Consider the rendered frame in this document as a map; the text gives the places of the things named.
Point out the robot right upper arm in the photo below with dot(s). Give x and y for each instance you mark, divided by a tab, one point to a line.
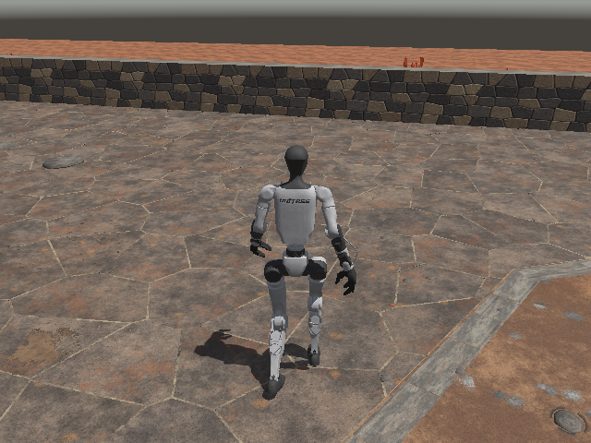
324	195

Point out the robot torso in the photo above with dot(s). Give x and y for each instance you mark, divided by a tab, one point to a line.
295	213

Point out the left robot hand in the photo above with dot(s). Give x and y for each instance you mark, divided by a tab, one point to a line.
255	250

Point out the left robot forearm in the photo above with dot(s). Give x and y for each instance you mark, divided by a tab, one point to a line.
255	237

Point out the robot right foot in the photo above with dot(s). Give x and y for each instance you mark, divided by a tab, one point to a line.
314	359

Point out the robot left upper arm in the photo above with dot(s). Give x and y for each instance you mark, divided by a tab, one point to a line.
266	194

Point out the right robot forearm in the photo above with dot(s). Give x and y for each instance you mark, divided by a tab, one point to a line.
341	250

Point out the right robot hand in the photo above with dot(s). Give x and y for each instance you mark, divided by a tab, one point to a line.
351	275

